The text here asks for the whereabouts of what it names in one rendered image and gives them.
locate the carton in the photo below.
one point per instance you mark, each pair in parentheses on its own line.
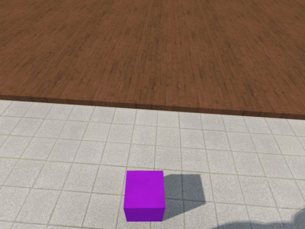
(144,198)

